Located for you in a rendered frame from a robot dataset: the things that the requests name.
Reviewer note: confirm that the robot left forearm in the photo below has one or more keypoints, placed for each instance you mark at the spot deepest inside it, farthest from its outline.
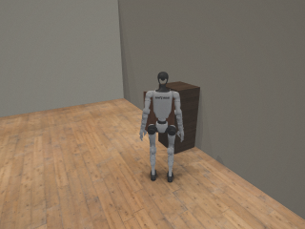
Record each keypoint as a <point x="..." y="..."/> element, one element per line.
<point x="144" y="120"/>

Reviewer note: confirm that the robot shin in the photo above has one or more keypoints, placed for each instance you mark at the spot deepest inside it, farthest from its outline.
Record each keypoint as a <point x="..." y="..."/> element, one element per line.
<point x="152" y="161"/>
<point x="170" y="162"/>

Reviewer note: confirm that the right robot hand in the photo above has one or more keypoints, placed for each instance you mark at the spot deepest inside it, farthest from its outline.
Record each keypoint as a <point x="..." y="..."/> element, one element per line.
<point x="181" y="135"/>

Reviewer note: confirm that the left robot shin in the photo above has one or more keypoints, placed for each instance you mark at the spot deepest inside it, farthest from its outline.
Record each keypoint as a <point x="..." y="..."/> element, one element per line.
<point x="152" y="161"/>

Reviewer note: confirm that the right robot shin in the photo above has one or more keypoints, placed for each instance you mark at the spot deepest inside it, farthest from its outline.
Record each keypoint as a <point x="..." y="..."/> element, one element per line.
<point x="170" y="162"/>

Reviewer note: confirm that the left robot hand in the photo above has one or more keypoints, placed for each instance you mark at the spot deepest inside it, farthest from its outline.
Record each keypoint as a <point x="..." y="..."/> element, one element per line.
<point x="141" y="133"/>

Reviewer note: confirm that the left robot upper arm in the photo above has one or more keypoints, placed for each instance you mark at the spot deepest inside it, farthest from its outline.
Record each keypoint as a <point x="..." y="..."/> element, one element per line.
<point x="147" y="102"/>

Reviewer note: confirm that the robot right forearm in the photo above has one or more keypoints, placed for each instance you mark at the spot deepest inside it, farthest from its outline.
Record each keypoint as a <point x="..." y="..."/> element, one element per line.
<point x="179" y="121"/>

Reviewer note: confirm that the cupboard door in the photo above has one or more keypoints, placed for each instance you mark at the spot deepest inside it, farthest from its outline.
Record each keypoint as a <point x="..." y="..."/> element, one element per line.
<point x="151" y="116"/>

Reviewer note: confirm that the right robot upper arm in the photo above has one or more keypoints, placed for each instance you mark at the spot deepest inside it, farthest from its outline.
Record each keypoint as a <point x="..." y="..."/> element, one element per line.
<point x="177" y="103"/>

